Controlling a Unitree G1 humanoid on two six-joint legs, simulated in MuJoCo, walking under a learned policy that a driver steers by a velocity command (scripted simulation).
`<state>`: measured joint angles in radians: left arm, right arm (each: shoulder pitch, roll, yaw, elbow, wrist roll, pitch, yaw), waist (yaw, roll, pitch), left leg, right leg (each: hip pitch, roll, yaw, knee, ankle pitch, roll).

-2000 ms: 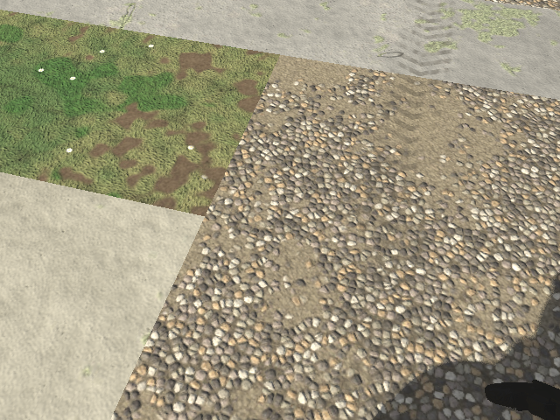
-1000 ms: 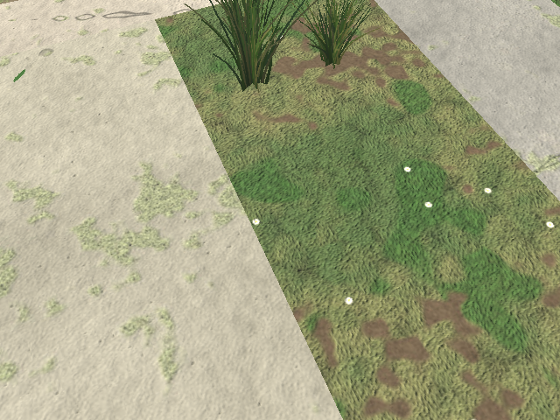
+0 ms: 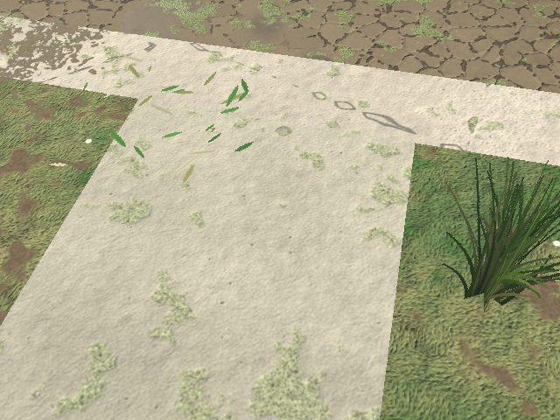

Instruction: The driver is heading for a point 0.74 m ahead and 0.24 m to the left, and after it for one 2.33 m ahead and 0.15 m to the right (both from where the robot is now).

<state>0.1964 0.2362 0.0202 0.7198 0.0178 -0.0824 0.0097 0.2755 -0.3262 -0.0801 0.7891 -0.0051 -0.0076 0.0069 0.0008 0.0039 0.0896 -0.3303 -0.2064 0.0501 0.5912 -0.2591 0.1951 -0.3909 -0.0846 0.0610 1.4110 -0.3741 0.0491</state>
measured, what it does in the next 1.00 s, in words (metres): walks ahead, turning left: right foot, then left foot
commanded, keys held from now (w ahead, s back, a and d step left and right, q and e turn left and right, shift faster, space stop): q+shift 0.48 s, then w+q+shift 0.20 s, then w+shift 0.16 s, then w+e+shift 0.16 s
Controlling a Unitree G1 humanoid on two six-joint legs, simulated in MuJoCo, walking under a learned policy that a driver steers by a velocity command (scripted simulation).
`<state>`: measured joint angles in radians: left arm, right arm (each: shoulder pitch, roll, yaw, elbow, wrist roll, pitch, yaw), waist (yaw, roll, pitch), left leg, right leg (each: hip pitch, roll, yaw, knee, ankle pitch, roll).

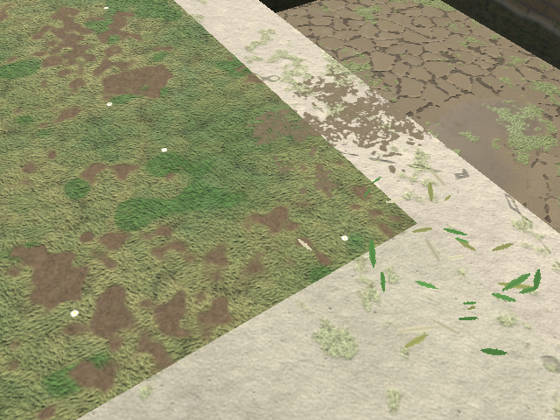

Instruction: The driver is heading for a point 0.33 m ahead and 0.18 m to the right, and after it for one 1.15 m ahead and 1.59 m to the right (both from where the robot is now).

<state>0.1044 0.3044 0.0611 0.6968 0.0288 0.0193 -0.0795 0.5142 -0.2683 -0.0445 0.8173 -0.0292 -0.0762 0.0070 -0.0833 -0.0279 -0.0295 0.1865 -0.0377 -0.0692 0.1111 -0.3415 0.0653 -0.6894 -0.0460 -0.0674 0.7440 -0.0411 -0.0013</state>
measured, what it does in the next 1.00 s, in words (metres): walks ahead, turning right: right foot, then left foot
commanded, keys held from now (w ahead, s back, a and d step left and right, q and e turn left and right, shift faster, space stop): w+e+shift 0.16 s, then e+shift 0.84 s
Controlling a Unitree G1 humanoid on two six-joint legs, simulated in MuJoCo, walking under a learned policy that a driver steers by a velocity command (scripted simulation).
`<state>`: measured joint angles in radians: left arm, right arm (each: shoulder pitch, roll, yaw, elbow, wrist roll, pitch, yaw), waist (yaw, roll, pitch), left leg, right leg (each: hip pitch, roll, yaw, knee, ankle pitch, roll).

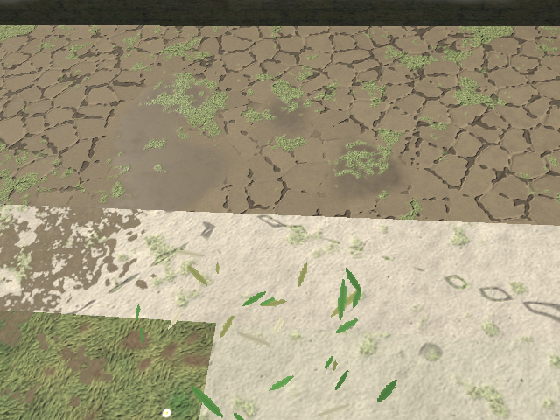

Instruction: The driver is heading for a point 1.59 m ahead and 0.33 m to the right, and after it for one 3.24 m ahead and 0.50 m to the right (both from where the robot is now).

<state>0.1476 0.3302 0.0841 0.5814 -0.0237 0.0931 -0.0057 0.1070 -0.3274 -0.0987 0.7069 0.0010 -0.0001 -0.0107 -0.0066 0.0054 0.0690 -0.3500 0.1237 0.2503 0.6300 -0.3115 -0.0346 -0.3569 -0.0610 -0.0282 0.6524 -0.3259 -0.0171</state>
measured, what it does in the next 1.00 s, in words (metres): walks ahead, turning right: left foot, then right foot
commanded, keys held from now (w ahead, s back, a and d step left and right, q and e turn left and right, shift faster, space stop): e+shift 0.20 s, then w+e+shift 0.06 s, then w+shift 0.74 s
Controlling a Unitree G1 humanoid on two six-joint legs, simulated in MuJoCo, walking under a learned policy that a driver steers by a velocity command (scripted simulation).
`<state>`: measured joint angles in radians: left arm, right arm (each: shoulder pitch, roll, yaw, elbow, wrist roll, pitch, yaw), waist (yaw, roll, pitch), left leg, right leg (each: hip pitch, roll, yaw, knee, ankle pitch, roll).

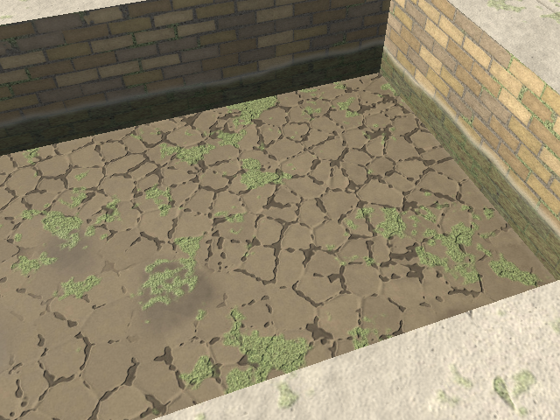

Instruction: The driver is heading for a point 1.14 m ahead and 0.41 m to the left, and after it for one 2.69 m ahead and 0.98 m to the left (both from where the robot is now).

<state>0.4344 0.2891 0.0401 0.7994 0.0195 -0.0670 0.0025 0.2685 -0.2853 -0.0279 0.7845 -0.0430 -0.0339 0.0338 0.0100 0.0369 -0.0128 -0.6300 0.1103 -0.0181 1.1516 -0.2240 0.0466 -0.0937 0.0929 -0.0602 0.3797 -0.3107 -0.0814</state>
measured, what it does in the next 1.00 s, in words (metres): walks ahead, turning left: left foot, then right foot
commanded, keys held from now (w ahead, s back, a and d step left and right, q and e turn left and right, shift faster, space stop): w+shift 0.24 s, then w+q+shift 0.76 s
